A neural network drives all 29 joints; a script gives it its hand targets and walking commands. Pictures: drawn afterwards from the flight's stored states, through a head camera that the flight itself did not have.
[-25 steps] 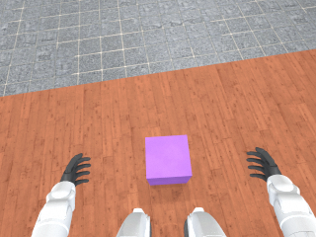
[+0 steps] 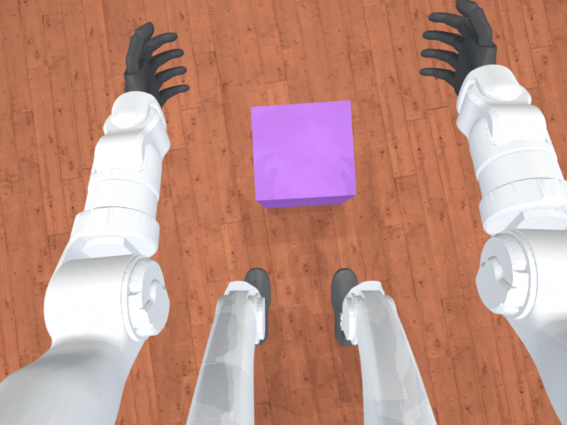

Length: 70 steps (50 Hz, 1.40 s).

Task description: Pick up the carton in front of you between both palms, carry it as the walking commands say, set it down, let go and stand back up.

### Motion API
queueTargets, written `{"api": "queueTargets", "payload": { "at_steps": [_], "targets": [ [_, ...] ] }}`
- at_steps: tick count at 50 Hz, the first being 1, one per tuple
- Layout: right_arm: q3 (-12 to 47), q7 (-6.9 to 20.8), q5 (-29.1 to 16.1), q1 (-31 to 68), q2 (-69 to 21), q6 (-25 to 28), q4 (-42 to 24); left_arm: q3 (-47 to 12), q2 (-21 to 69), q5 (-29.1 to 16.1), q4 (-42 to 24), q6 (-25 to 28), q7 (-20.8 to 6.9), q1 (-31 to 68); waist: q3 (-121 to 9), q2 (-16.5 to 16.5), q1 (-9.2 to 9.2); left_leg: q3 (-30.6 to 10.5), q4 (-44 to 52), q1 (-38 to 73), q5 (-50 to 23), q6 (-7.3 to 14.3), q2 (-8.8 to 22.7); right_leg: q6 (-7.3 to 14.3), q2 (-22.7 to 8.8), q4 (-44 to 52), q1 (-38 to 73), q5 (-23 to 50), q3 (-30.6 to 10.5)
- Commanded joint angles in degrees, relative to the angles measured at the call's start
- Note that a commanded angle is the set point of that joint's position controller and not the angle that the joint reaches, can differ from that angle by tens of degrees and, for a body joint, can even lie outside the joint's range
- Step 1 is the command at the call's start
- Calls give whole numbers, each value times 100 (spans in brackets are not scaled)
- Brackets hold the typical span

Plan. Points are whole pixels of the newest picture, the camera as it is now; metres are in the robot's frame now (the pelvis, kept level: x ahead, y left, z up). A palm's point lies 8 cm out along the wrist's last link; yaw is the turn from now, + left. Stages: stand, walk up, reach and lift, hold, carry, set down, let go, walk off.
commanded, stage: reach and lift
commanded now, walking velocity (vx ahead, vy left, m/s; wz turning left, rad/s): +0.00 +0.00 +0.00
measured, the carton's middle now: (302, 162) +0.51 +0.00 -0.52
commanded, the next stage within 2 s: none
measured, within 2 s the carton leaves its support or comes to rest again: leaves its support in 1.76 s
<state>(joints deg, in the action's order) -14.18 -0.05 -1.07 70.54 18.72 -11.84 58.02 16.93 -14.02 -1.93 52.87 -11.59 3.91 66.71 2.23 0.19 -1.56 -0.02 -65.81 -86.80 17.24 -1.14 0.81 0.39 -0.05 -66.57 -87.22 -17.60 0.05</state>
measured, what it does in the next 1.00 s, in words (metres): lowers itself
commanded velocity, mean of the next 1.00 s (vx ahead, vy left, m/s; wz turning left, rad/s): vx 0.00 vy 0.00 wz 0.00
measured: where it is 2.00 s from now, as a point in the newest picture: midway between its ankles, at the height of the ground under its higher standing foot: (300, 320)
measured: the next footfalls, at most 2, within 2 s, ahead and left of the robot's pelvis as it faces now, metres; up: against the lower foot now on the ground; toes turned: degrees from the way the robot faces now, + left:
none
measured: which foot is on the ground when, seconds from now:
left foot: down 0.00-1.00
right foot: down 0.00-1.00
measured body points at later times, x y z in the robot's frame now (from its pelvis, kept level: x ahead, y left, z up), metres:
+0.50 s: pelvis +0.02 +0.01 -0.15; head +0.37 +0.00 +0.13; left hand +0.52 +0.20 -0.32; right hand +0.53 -0.19 -0.32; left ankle +0.10 +0.13 -0.61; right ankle +0.10 -0.11 -0.61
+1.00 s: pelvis -0.02 +0.00 -0.27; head +0.36 +0.00 -0.04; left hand +0.53 +0.19 -0.47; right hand +0.54 -0.18 -0.47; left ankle +0.10 +0.13 -0.61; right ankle +0.10 -0.11 -0.61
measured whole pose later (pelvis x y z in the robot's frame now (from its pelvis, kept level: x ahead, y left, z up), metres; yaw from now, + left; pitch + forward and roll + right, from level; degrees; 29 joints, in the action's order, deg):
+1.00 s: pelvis -0.02 +0.00 -0.27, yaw +1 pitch +37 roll +1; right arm -0.3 -6.3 -15.7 85.4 24.3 -1.4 66.7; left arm 4.2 -20.1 -15.8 63.9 -1.7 8.4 83.2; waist 24.0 -1.0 -1.0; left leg -0.8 -124.4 -130.5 30.5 -2.0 -1.0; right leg -0.2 0.2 -125.3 -130.9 -31.0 -1.0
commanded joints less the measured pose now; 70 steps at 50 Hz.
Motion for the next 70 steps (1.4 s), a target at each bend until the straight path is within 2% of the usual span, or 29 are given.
{"api": "queueTargets", "payload": {
  "at_steps": [1,6,11,14,18,20,24,30,34,40,45,48,50,53,60,65,70],
  "targets": [
    [-405,22,424,1271,553,377,-509,447,-461,414,-530,365,2,1052,-6128,206,-50,316,479,2367,-635,-147,-493,-232,389,533,2975,785,62],
    [-627,13,671,830,79,752,-430,665,-90,656,-490,741,-89,589,-5634,310,15,240,-157,1100,-1129,-145,-526,-211,366,-123,2133,1492,-9],
    [-604,-123,618,201,-88,1009,-454,571,-77,579,-386,1013,-50,199,-5707,253,55,161,-1225,69,-1584,-186,-498,-207,348,-1179,1154,2143,-129],
    [-371,-224,313,169,94,1117,-670,315,-157,319,-480,1119,56,154,-6187,112,74,127,-1867,26,-2016,-202,-490,-230,345,-1831,682,2397,-93],
    [188,-387,-324,441,505,1167,-1192,-196,-449,-219,-1023,1145,232,387,-7366,-33,60,150,-2659,466,-2459,-226,-472,-242,340,-2610,669,2610,6],
    [421,-459,-620,636,713,1112,-1386,-440,-637,-516,-1248,1066,311,562,-7813,50,73,181,-3001,569,-2340,-219,-466,-241,350,-2967,743,2455,83],
    [653,-502,-933,975,894,963,-1222,-728,-764,-876,-1228,886,418,965,-7473,176,120,244,-3448,130,-1513,-205,-435,-251,322,-3453,430,1612,156],
    [715,-463,-1029,1806,974,812,-399,-777,-863,-972,-367,724,462,1712,-5967,111,77,263,-3810,-619,100,-191,-319,-205,191,-3800,-717,-126,151],
    [819,-457,-1037,2302,1044,855,250,-750,-955,-918,260,792,415,2266,-5180,94,56,220,-4100,-1031,623,-144,-231,-182,89,-4057,-1112,-623,77],
    [1001,-507,-1179,2955,1240,1032,658,-844,-1169,-1008,735,989,397,2898,-4946,100,38,166,-4587,-1119,464,-140,-162,-146,16,-4517,-1100,-489,3],
    [1277,-612,-1425,3246,1357,1178,308,-1141,-1328,-1350,419,1142,453,3236,-6027,130,59,202,-5025,-647,-303,-155,-180,-143,27,-4943,-323,377,-2],
    [1434,-688,-1571,3078,1273,1190,70,-1301,-1364,-1519,331,1164,494,3035,-6573,212,69,245,-5196,-424,-668,-126,-230,-161,83,-5096,49,825,39],
    [1428,-691,-1539,2816,1110,1179,126,-1257,-1213,-1509,533,1157,480,2695,-6122,240,-8,283,-5185,-819,-590,-134,-273,-177,118,-5085,-57,794,17],
    [1401,-656,-1432,2474,815,1205,57,-1298,-963,-1465,782,1175,404,2246,-5748,328,29,272,-5159,-1205,-578,-160,-293,-208,160,-5062,-103,901,6],
    [1105,-636,-1142,2259,676,1196,346,-1049,-992,-1215,671,1296,391,2393,-4927,111,83,231,-5043,-1530,-269,-160,-300,-194,178,-4965,-921,466,-15],
    [1266,-609,-1269,2530,552,1214,480,-1212,-701,-1235,847,1250,408,2574,-4709,40,61,163,-4927,-1369,-23,-133,-308,-167,173,-4874,-1278,-4,32],
    [1639,-578,-1378,3018,-125,1257,458,-1584,19,-1323,714,1273,421,3124,-4837,39,83,146,-4841,-1074,71,-115,-418,-148,260,-4814,-1169,-151,67]
  ]
}}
